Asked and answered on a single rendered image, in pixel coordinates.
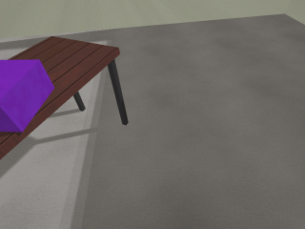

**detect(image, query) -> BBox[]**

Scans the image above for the table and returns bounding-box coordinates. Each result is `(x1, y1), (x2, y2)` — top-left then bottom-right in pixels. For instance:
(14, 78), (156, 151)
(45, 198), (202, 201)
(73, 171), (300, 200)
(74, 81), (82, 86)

(0, 36), (129, 159)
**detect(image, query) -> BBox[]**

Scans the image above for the carton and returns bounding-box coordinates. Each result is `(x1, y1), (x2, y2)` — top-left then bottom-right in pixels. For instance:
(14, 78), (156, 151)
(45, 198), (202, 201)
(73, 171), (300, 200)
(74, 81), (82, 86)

(0, 59), (54, 133)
